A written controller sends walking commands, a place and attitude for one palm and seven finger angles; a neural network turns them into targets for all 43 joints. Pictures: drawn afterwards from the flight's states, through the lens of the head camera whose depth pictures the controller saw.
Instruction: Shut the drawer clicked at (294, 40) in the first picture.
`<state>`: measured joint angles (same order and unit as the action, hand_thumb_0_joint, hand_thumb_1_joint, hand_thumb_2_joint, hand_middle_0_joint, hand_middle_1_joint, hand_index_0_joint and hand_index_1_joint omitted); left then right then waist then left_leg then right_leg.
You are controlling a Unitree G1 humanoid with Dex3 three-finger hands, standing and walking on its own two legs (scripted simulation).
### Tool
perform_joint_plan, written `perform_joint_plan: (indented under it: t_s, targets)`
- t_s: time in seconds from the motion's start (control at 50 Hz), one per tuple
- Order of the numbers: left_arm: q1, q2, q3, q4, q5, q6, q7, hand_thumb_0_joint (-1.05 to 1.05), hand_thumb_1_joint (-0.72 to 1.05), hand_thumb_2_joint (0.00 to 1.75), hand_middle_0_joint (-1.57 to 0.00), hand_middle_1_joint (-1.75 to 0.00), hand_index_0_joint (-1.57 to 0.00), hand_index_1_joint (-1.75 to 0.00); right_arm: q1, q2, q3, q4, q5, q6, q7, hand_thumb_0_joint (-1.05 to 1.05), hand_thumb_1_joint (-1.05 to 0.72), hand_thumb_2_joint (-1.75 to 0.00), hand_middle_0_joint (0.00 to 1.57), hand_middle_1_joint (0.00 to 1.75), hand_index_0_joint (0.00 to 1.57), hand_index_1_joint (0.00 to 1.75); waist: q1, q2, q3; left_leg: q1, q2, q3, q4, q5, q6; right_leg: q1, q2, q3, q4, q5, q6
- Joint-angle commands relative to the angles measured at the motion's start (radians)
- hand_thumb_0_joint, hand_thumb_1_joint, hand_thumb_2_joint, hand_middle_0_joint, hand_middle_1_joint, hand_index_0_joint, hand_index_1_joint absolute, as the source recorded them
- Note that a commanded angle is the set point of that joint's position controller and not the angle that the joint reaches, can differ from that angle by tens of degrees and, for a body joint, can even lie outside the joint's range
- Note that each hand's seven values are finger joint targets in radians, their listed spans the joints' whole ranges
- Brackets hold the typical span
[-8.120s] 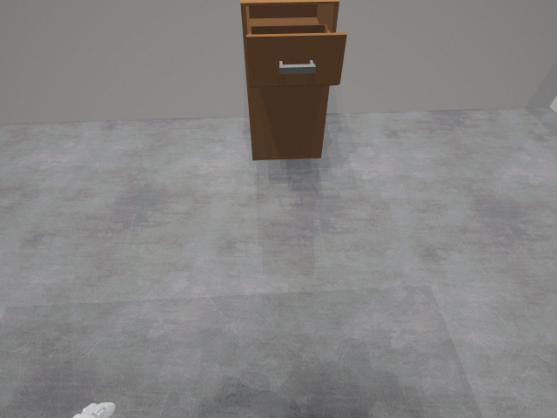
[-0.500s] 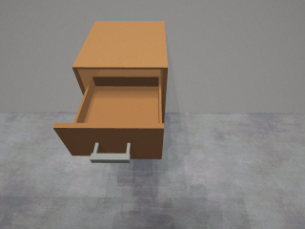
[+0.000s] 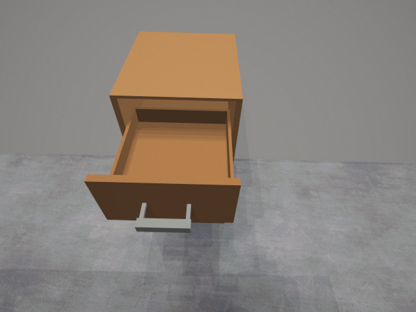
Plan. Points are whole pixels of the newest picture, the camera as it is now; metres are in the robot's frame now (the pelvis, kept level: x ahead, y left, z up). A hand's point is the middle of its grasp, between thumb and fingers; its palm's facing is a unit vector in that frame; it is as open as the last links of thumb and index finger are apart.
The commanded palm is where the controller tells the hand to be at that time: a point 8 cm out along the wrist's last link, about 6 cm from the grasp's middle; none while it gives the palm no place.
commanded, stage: shuffle to correct the standing spot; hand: left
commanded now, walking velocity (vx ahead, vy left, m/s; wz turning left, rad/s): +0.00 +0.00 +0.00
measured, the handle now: (165, 216) +0.34 +0.13 -0.07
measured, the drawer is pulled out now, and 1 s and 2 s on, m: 0.30 0.30 0.30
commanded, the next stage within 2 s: come to a stop and stand still in 0.38 s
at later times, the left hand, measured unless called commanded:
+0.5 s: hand out of the picture +0.00 +0.12 -0.18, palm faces +0.01 -0.98 -0.21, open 7.3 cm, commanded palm none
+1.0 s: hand out of the picture +0.02 +0.11 -0.17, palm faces +0.01 -0.97 -0.22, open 7.3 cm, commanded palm none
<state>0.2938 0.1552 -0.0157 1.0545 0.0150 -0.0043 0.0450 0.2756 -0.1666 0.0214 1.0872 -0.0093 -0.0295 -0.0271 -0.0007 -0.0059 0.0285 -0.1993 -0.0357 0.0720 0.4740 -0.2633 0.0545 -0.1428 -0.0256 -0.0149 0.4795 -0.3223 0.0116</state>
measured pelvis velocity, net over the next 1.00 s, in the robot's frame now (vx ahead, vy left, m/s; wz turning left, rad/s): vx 0.03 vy -0.06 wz -0.01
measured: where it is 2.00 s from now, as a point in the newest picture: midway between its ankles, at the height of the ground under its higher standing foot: outside the picture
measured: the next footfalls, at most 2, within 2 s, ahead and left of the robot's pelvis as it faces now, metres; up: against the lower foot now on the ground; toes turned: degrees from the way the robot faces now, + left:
none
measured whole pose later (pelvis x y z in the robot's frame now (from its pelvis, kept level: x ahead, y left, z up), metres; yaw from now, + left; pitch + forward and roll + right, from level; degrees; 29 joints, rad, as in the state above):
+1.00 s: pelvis +0.03 -0.06 +0.00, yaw -1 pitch -1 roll +0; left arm 0.32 0.14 -0.02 1.07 0.02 -0.03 0.07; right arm 0.22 -0.17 0.02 1.09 0.00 -0.01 -0.04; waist 0.01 0.00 0.05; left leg -0.22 0.00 0.09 0.48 -0.22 0.02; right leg -0.06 0.05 -0.09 0.39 -0.32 -0.06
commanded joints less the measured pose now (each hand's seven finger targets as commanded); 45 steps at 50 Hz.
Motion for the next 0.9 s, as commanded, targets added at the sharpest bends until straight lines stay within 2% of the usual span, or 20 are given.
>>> perform_joint_plan:
  t_s: [0.0,0.06,0.16,0.22,0.28,0.32,0.36,0.38,0.4,0.42,0.44,0.48,0.54,0.56,0.58,0.6,0.62,0.66,0.72,0.88]
  targets:
    - [0.073,0.094,0.019,-0.026,-0.004,-0.014,0.002,0.00,0.90,0.90,-0.20,-0.30,-0.20,-0.30,0.058,-0.105,-0.023,-0.021,-0.001,-0.011,-0.003,0.00,-0.90,-0.90,0.20,0.30,0.20,0.30,0.000,0.001,0.023,0.058,0.140,-0.135,-0.090,0.321,0.001,-0.047,-0.070,0.057,-0.077,0.200,-0.041]
    - [0.081,0.082,0.015,-0.008,-0.003,-0.008,-0.003,0.00,0.90,0.90,-0.20,-0.30,-0.20,-0.30,0.053,-0.102,-0.025,-0.006,-0.002,-0.008,-0.004,0.00,-0.90,-0.90,0.20,0.30,0.20,0.30,-0.002,0.019,0.041,0.068,0.160,-0.150,-0.127,0.225,0.007,-0.062,-0.054,0.034,-0.080,0.114,-0.033]
    - [0.089,0.075,0.016,-0.010,0.009,0.009,-0.015,0.00,0.90,0.90,-0.20,-0.30,-0.20,-0.30,0.051,-0.138,-0.048,-0.005,-0.006,0.005,-0.010,0.00,-0.90,-0.90,0.20,0.30,0.20,0.30,-0.006,0.084,0.087,0.055,0.235,-0.235,-0.224,0.012,0.043,-0.150,-0.017,-0.021,-0.004,-0.015,-0.032]
    - [0.102,0.071,0.021,-0.018,0.014,0.012,-0.019,0.00,0.90,0.90,-0.20,-0.30,-0.20,-0.30,0.066,-0.153,-0.062,-0.009,-0.010,0.007,-0.017,0.00,-0.90,-0.90,0.20,0.30,0.20,0.30,-0.009,0.102,0.048,0.106,0.280,-0.272,-0.201,0.092,0.081,-0.204,-0.007,-0.037,0.065,-0.059,-0.033]
    - [0.113,0.068,0.027,-0.022,0.016,0.012,-0.025,0.00,0.90,0.90,-0.20,-0.30,-0.20,-0.30,0.073,-0.155,-0.068,-0.013,-0.013,0.008,-0.021,0.00,-0.90,-0.90,0.20,0.30,0.20,0.30,-0.004,0.087,0.021,0.098,0.302,-0.247,-0.145,0.208,0.100,-0.201,-0.011,-0.044,0.082,-0.059,-0.042]
    - [0.147,0.065,0.031,-0.010,0.015,0.005,-0.025,0.00,0.90,0.90,-0.20,-0.30,-0.20,-0.30,0.053,-0.136,-0.067,-0.016,-0.013,0.008,-0.018,0.00,-0.90,-0.90,0.20,0.30,0.20,0.30,0.013,0.054,0.020,0.014,0.258,-0.190,-0.083,0.187,0.069,-0.107,-0.028,-0.033,-0.011,0.048,-0.053]
    - [0.177,0.089,0.036,0.006,0.012,-0.007,-0.019,0.00,0.90,0.90,-0.20,-0.30,-0.20,-0.30,0.035,-0.080,-0.056,-0.018,-0.009,0.005,-0.014,0.00,-0.90,-0.90,0.20,0.30,0.20,0.30,0.020,-0.099,0.024,-0.090,0.151,-0.073,0.028,0.159,0.013,0.015,-0.088,0.059,-0.072,0.238,-0.086]
    - [0.207,0.112,0.044,0.015,0.013,-0.013,-0.013,0.00,0.90,0.90,-0.20,-0.30,-0.20,-0.30,0.027,-0.053,-0.048,-0.024,-0.008,0.002,-0.013,0.00,-0.90,-0.90,0.20,0.30,0.20,0.30,0.028,-0.205,0.006,-0.150,0.092,-0.008,0.125,0.072,-0.010,0.084,-0.148,0.122,-0.102,0.399,-0.113]
    - [0.223,0.127,0.048,0.021,0.013,-0.017,-0.009,0.00,0.90,0.90,-0.20,-0.30,-0.20,-0.30,0.010,-0.035,-0.045,-0.029,-0.006,0.004,-0.011,0.00,-0.90,-0.90,0.20,0.30,0.20,0.30,0.031,-0.264,0.007,-0.214,0.053,0.032,0.217,-0.126,-0.027,0.128,-0.206,0.175,-0.122,0.588,-0.163]
    - [0.227,0.125,0.045,0.022,0.014,-0.018,-0.006,0.00,0.90,0.90,-0.20,-0.30,-0.20,-0.30,-0.014,-0.029,-0.046,-0.032,-0.005,0.005,-0.011,0.00,-0.90,-0.90,0.20,0.30,0.20,0.30,0.042,-0.233,0.013,-0.262,0.049,0.024,0.321,-0.268,-0.027,0.145,-0.238,0.183,-0.119,0.739,-0.211]
    - [0.223,0.115,0.042,0.023,0.018,-0.018,-0.003,0.00,0.90,0.90,-0.20,-0.30,-0.20,-0.30,-0.039,-0.025,-0.047,-0.036,-0.005,0.005,-0.011,0.00,-0.90,-0.90,0.20,0.30,0.20,0.30,0.046,-0.189,0.027,-0.290,0.055,0.016,0.402,-0.307,-0.025,0.142,-0.253,0.193,-0.112,0.825,-0.249]
    - [0.191,0.114,0.042,0.016,0.018,-0.016,0.002,0.00,0.90,0.90,-0.20,-0.30,-0.20,-0.30,-0.048,-0.012,-0.046,-0.033,-0.001,0.005,-0.011,0.00,-0.90,-0.90,0.20,0.30,0.20,0.30,0.032,-0.089,0.036,-0.302,0.064,0.008,0.424,-0.299,-0.025,0.160,-0.241,0.152,-0.083,0.936,-0.274]
    - [0.111,0.108,0.026,0.008,0.005,-0.030,0.006,0.00,0.90,0.90,-0.20,-0.30,-0.20,-0.30,0.007,0.013,-0.024,0.003,0.003,0.008,-0.010,0.00,-0.90,-0.90,0.20,0.30,0.20,0.30,-0.019,-0.034,-0.003,-0.108,0.049,0.013,0.157,-0.131,-0.040,0.108,-0.180,0.063,-0.027,1.002,-0.196]
    - [0.079,0.107,0.026,0.003,-0.006,-0.032,0.006,0.00,0.90,0.90,-0.20,-0.30,-0.20,-0.30,0.062,0.014,-0.022,0.028,0.004,0.007,-0.010,0.00,-0.90,-0.90,0.20,0.30,0.20,0.30,-0.042,-0.020,-0.018,0.000,0.036,0.015,0.033,0.021,-0.039,0.070,-0.148,0.036,0.018,0.965,-0.158]
    - [0.073,0.101,0.022,0.002,-0.016,-0.031,0.006,0.00,0.90,0.90,-0.20,-0.30,-0.20,-0.30,0.087,-0.010,-0.021,0.044,0.001,0.004,-0.013,0.00,-0.90,-0.90,0.20,0.30,0.20,0.30,-0.048,-0.005,-0.016,0.102,0.062,-0.006,-0.048,0.245,-0.029,0.006,-0.123,0.025,0.060,0.890,-0.109]
    - [0.094,0.082,0.019,-0.001,-0.020,-0.029,0.005,0.00,0.90,0.90,-0.20,-0.30,-0.20,-0.30,0.084,-0.048,-0.024,0.039,-0.004,0.000,-0.017,0.00,-0.90,-0.90,0.20,0.30,0.20,0.30,-0.024,0.025,-0.025,0.152,0.143,-0.070,-0.013,0.501,0.009,-0.042,-0.090,0.019,0.057,0.721,-0.055]
    - [0.125,0.056,0.019,0.002,-0.011,-0.022,0.012,0.00,0.90,0.90,-0.20,-0.30,-0.20,-0.30,0.067,-0.068,-0.025,0.029,-0.001,0.008,-0.021,0.00,-0.90,-0.90,0.20,0.30,0.20,0.30,0.000,0.007,-0.009,0.120,0.184,-0.083,0.014,0.533,0.033,-0.046,-0.081,0.029,-0.016,0.510,-0.019]
    - [0.132,0.064,0.014,0.016,-0.009,-0.011,0.016,0.00,0.90,0.90,-0.20,-0.30,-0.20,-0.30,0.016,-0.055,-0.017,0.015,0.005,0.006,-0.027,0.00,-0.90,-0.90,0.20,0.30,0.20,0.30,0.014,0.092,0.047,0.076,0.176,-0.113,0.008,0.540,0.036,-0.024,-0.097,0.054,-0.087,0.435,-0.015]
    - [0.137,0.079,0.016,0.019,-0.011,-0.015,0.016,0.00,0.90,0.90,-0.20,-0.30,-0.20,-0.30,0.012,-0.056,-0.014,0.000,0.006,0.013,-0.026,0.00,-0.90,-0.90,0.20,0.30,0.20,0.30,0.010,0.007,0.021,0.085,0.157,-0.100,-0.008,0.449,0.006,0.021,-0.128,0.068,-0.107,0.573,-0.025]
    - [0.127,0.074,0.009,-0.003,-0.009,-0.021,0.009,0.00,0.90,0.90,-0.20,-0.30,-0.20,-0.30,0.020,-0.065,-0.010,0.001,0.002,0.005,-0.015,0.00,-0.90,-0.90,0.20,0.30,0.20,0.30,0.008,-0.014,0.007,0.107,0.151,-0.106,-0.081,0.371,-0.002,0.035,-0.121,0.057,-0.151,0.455,-0.033]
